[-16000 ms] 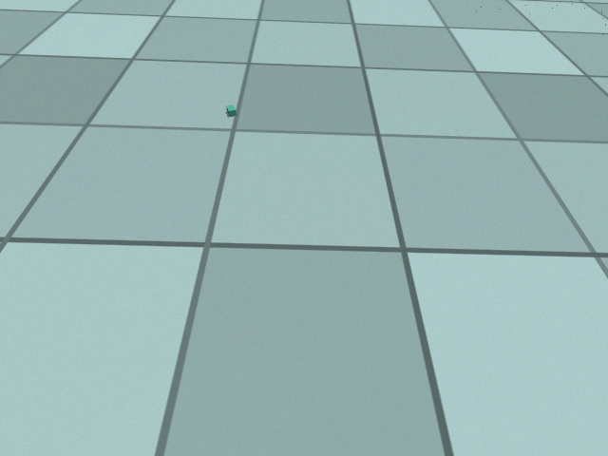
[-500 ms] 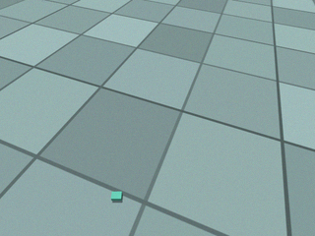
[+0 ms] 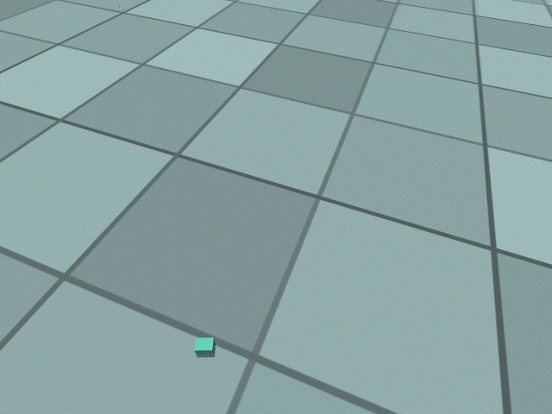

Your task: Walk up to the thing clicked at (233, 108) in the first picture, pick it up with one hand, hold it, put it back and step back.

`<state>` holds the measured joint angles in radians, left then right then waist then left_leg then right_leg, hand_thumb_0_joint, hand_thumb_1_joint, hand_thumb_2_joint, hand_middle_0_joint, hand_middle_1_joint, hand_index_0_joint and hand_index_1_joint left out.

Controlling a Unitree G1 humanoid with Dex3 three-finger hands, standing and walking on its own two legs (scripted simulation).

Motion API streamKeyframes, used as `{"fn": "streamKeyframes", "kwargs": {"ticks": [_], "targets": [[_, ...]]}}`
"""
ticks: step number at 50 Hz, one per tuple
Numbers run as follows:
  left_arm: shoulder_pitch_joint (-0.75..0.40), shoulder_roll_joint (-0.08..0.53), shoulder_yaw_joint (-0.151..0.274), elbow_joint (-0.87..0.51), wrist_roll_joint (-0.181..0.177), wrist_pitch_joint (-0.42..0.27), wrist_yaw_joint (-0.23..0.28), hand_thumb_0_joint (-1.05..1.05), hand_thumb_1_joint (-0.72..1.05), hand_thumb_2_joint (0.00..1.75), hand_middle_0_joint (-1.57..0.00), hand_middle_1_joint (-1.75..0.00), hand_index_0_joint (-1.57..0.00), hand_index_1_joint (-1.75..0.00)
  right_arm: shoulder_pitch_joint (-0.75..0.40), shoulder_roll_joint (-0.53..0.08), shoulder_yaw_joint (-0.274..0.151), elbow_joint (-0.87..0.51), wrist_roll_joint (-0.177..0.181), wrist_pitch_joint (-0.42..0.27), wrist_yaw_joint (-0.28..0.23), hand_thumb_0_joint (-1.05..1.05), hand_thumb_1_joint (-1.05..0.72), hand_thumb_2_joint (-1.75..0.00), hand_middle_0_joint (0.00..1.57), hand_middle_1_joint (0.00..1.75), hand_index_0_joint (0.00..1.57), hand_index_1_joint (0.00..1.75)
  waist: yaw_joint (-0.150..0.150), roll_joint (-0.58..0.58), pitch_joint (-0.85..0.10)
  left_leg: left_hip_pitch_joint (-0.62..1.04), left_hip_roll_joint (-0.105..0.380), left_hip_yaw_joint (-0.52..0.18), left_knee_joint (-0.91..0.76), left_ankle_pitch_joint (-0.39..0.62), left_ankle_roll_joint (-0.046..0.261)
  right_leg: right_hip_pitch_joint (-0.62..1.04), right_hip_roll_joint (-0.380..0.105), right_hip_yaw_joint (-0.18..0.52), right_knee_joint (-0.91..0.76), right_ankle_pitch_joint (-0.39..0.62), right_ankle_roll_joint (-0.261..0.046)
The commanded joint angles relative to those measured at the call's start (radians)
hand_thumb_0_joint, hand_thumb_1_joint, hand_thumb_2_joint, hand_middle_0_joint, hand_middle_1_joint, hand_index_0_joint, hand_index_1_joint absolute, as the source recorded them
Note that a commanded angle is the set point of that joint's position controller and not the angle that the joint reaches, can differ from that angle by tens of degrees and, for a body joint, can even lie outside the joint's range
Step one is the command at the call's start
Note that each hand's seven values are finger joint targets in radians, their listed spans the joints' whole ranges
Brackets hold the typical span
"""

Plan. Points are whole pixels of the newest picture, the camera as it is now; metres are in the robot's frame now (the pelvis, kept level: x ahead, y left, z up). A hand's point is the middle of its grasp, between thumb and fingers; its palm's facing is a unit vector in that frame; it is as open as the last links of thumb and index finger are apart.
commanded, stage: stand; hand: left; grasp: from above
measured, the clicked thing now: (204, 345) +0.46 +0.24 -0.76
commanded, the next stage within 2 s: rise first in 0.06 s
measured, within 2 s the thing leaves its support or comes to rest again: neither
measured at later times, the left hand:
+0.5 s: hand (130, 399) +0.18 +0.25 -0.18, palm faces -0.05 -0.93 -0.36, open 10.2 cm
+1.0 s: hand out of the picture +0.16 +0.26 -0.23, palm faces -0.16 -0.89 -0.43, open 12.2 cm
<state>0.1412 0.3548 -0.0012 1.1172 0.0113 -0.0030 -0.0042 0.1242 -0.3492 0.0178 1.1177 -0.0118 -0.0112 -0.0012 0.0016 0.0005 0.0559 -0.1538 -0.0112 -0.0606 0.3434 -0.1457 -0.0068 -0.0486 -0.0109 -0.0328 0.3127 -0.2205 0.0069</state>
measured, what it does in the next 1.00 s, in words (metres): lowers itself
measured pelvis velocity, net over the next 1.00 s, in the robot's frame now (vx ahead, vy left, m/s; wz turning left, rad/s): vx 0.01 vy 0.01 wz -0.05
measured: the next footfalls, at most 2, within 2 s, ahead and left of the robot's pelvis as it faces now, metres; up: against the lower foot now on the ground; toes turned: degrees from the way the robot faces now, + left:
none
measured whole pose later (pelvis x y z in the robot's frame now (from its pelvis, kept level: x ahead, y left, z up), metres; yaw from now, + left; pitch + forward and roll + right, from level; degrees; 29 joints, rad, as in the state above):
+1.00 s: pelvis +0.01 +0.01 -0.09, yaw -3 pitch +17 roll -3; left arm 0.23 0.34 0.13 0.47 0.19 0.28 0.00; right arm 0.20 -0.23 -0.02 0.55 0.00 -0.12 -0.04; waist -0.04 0.00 -0.12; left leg -0.91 0.02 -0.05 1.11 -0.50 0.00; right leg -0.80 0.03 -0.01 1.06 -0.56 0.01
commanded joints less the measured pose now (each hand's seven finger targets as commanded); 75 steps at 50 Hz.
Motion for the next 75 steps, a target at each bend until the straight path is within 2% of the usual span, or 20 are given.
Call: {"fn": "streamKeyframes", "kwargs": {"ticks": [1, 8, 9, 10, 11, 12, 14, 15, 16, 18, 20, 22, 25, 30, 33, 38, 46, 56, 70, 75], "targets": [[-0.024, 0.206, 0.042, -0.045, 0.002, -0.022, 0.012, 0.0, 0.9, 0.9, -0.2, -0.3, -0.2, -0.3, -0.03, -0.215, -0.042, -0.049, 0.005, -0.016, -0.01, 0.0, -0.9, -0.9, 0.2, 0.3, 0.2, 0.3, -0.001, 0.006, -0.036, 0.009, 0.12, -0.097, -0.057, 0.071, 0.029, -0.047, -0.123, 0.095, -0.078, 0.029, -0.029], [-0.017, 0.204, 0.044, -0.045, 0.001, -0.021, 0.01, 0.0, 0.88, 0.86, -0.19, -0.38, -0.21, -0.38, -0.035, -0.217, -0.043, -0.049, 0.004, -0.02, -0.012, 0.0, -0.93, -0.92, 0.2, 0.3, 0.2, 0.3, 0.006, 0.017, -0.055, 0.022, 0.124, -0.097, -0.054, 0.096, 0.032, -0.04, -0.124, 0.096, -0.064, 0.049, -0.031], [-0.368, 0.054, 0.036, -0.396, -0.066, -0.125, 0.031, 0.0, 0.8, 0.87, -0.27, -0.45, -0.26, -0.46, -0.059, -0.068, -0.005, -0.346, 0.079, -0.078, -0.034, 0.0, -0.96, -0.91, 0.2, 0.3, 0.2, 0.3, -0.125, 0.067, -0.02, -0.045, -0.004, 0.077, 0.006, -0.078, 0.012, -0.312, 0.002, 0.034, 0.018, 0.027, -0.022], [-0.502, 0.101, 0.053, -0.404, -0.065, -0.129, 0.034, 0.0, 0.72, 0.84, -0.28, -0.51, -0.26, -0.53, -0.002, -0.086, -0.006, -0.282, 0.076, -0.079, -0.043, 0.0, -0.9, -0.9, 0.2, 0.3, 0.2, 0.3, -0.097, 0.018, -0.069, -0.041, -0.01, 0.072, 0.035, -0.097, 0.013, -0.268, 0.007, 0.016, 0.039, 0.019, -0.021], [-0.356, 0.136, 0.086, -0.227, -0.058, -0.09, 0.038, 0.0, 0.64, 0.84, -0.28, -0.54, -0.25, -0.56, 0.032, -0.111, -0.015, -0.259, 0.077, -0.067, -0.049, 0.0, -0.9, -0.9, 0.2, 0.3, 0.2, 0.3, -0.095, -0.006, -0.032, -0.077, -0.018, 0.074, 0.053, -0.124, 0.019, -0.288, 0.014, 0.009, 0.047, -0.02, -0.027], [-0.252, 0.17, 0.118, -0.128, -0.045, -0.066, 0.031, 0.0, 0.56, 0.83, -0.27, -0.6, -0.26, -0.61, 0.045, -0.117, -0.028, -0.284, 0.077, -0.056, -0.052, 0.0, -0.88, -0.89, 0.2, 0.3, 0.2, 0.3, -0.057, -0.06, -0.036, -0.121, -0.006, 0.073, 0.094, -0.092, 0.025, -0.293, 0.016, -0.004, 0.085, -0.016, -0.023], [-0.31, 0.248, 0.158, -0.164, -0.018, -0.067, 0.026, 0.0, 0.4, 0.79, -0.28, -0.7, -0.29, -0.7, 0.082, -0.114, -0.056, -0.317, 0.066, -0.056, -0.069, 0.0, -0.89, -0.89, 0.2, 0.3, 0.2, 0.3, -0.033, -0.047, -0.181, -0.125, -0.006, 0.07, 0.158, -0.014, 0.026, -0.291, 0.013, 0.01, 0.16, 0.06, -0.021], [-0.329, 0.232, 0.161, -0.163, -0.002, -0.067, 0.014, 0.0, 0.32, 0.75, -0.27, -0.75, -0.29, -0.73, 0.083, -0.106, -0.065, -0.34, 0.057, -0.062, -0.067, 0.0, -0.86, -0.88, 0.2, 0.3, 0.2, 0.3, -0.037, -0.033, -0.24, -0.148, -0.009, 0.071, 0.205, 0.007, 0.027, -0.308, 0.007, 0.016, 0.204, 0.096, -0.018], [-0.227, 0.224, 0.179, -0.096, 0.02, -0.049, 0.005, 0.0, 0.24, 0.74, -0.28, -0.79, -0.31, -0.76, 0.111, -0.106, -0.075, -0.351, 0.05, -0.062, -0.062, 0.0, -0.9, -0.89, 0.2, 0.3, 0.2, 0.3, -0.033, -0.028, -0.273, -0.168, -0.013, 0.067, 0.243, 0.029, 0.025, -0.326, 0.01, 0.016, 0.242, 0.117, -0.016], [-0.118, 0.197, 0.207, -0.032, 0.069, -0.013, -0.011, 0.0, 0.08, 0.76, -0.28, -0.8, -0.3, -0.79, 0.123, -0.095, -0.098, -0.384, 0.028, -0.059, -0.044, 0.0, -0.89, -0.89, 0.2, 0.3, 0.2, 0.3, 0.009, 0.006, -0.29, -0.244, -0.015, 0.064, 0.297, 0.034, 0.017, -0.359, 0.016, 0.017, 0.303, 0.095, -0.029], [-0.119, 0.22, 0.235, -0.19, 0.084, 0.018, -0.002, 0.0, -0.08, 0.73, -0.32, -0.8, -0.34, -0.79, 0.115, -0.085, -0.104, -0.453, 0.031, -0.061, -0.039, 0.0, -0.88, -0.89, 0.2, 0.3, 0.2, 0.3, 0.044, 0.1, -0.387, -0.196, -0.017, 0.068, 0.282, 0.048, 0.003, -0.328, 0.022, 0.017, 0.3, 0.079, -0.037], [-0.061, 0.157, 0.192, -0.199, 0.089, 0.084, 0.006, 0.0, -0.24, 0.75, -0.33, -0.82, -0.33, -0.81, 0.091, -0.077, -0.092, -0.5, 0.041, -0.061, -0.034, 0.0, -0.9, -0.89, 0.2, 0.3, 0.2, 0.3, 0.033, 0.081, -0.307, -0.239, -0.011, 0.065, 0.268, 0.031, 0.001, -0.354, 0.029, 0.013, 0.29, 0.05, -0.036], [-0.108, 0.18, 0.192, -0.261, 0.117, 0.161, 0.014, 0.0, -0.32, 0.75, -0.38, -0.76, -0.37, -0.77, 0.047, -0.073, -0.091, -0.559, 0.049, -0.063, -0.037, 0.0, -0.93, -0.9, 0.2, 0.3, 0.2, 0.3, 0.014, 0.024, -0.263, -0.316, 0.0, 0.056, 0.32, -0.002, 0.006, -0.42, 0.035, 0.002, 0.323, 0.009, -0.032], [-0.119, 0.15, 0.196, -0.379, 0.137, 0.194, 0.028, 0.0, -0.24, 0.69, -0.44, -0.71, -0.43, -0.71, 0.102, -0.062, -0.096, -0.598, 0.042, -0.091, -0.033, 0.0, -0.92, -0.9, 0.2, 0.3, 0.2, 0.3, -0.021, -0.005, -0.283, -0.399, 0.012, 0.055, 0.428, -0.053, 0.015, -0.538, 0.041, 0.003, 0.432, -0.037, -0.027], [-0.128, 0.172, 0.222, -0.515, 0.142, 0.17, 0.036, 0.0, -0.23, 0.67, -0.46, -0.68, -0.45, -0.69, 0.117, -0.05, -0.102, -0.614, 0.034, -0.119, -0.035, 0.0, -0.93, -0.9, 0.2, 0.3, 0.2, 0.3, -0.025, 0.037, -0.375, -0.409, 0.015, 0.056, 0.515, 0.006, 0.021, -0.589, 0.036, 0.017, 0.512, 0.021, -0.023], [0.011, 0.191, 0.243, -0.632, 0.153, 0.185, 0.028, 0.0, -0.25, 0.7, -0.45, -0.67, -0.43, -0.69, 0.126, -0.053, -0.109, -0.635, 0.027, -0.139, -0.046, 0.0, -0.92, -0.9, 0.2, 0.3, 0.2, 0.3, -0.028, 0.073, -0.449, -0.392, 0.025, 0.049, 0.59, 0.118, 0.024, -0.624, 0.034, 0.019, 0.581, 0.103, -0.018], [0.125, 0.143, 0.2, -0.746, 0.173, 0.261, 0.021, 0.0, -0.29, 0.7, -0.44, -0.71, -0.43, -0.72, 0.101, -0.042, -0.097, -0.668, 0.02, -0.149, -0.052, 0.0, -0.96, -0.91, 0.2, 0.3, 0.2, 0.3, -0.037, 0.073, -0.442, -0.46, 0.032, 0.031, 0.643, 0.122, 0.023, -0.674, 0.039, -0.002, 0.629, 0.082, -0.019], [0.165, 0.138, 0.199, -0.82, 0.217, 0.258, 0.031, 0.0, -0.25, 0.68, -0.44, -0.7, -0.43, -0.72, 0.089, -0.034, -0.096, -0.716, 0.015, -0.171, -0.045, 0.0, -0.93, -0.9, 0.2, 0.3, 0.2, 0.3, -0.034, 0.097, -0.445, -0.56, 0.034, 0.019, 0.712, 0.032, 0.019, -0.803, 0.049, -0.012, 0.728, -0.018, -0.031], [0.22, 0.156, 0.208, -0.924, 0.255, 0.229, 0.043, 0.0, -0.31, 0.69, -0.48, -0.68, -0.46, -0.7, 0.056, -0.039, -0.097, -0.742, 0.023, -0.194, -0.042, 0.0, -0.99, -0.92, 0.2, 0.3, 0.2, 0.3, -0.012, 0.105, -0.467, -0.711, 0.031, -0.017, 0.77, -0.25, 0.016, -0.971, 0.055, -0.015, 0.84, -0.211, -0.036], [0.001, 0.209, 0.203, -0.792, 0.32, 0.161, 0.048, 0.0, -0.27, 0.65, -0.52, -0.63, -0.5, -0.65, 0.033, -0.05, -0.093, -0.703, 0.022, -0.219, -0.044, 0.0, -1.0, -0.93, 0.2, 0.3, 0.2, 0.3, -0.051, 0.083, -0.385, -0.869, 0.027, -0.017, 0.854, -0.405, 0.024, -1.129, 0.052, -0.001, 0.915, -0.338, -0.038]]}}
